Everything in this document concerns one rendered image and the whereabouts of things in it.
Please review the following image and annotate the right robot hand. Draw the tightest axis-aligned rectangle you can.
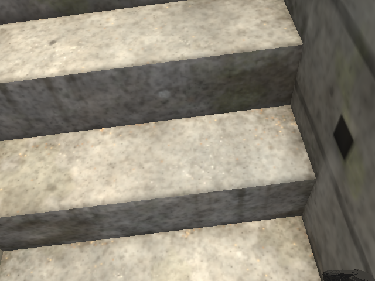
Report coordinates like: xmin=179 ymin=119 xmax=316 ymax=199
xmin=322 ymin=269 xmax=375 ymax=281

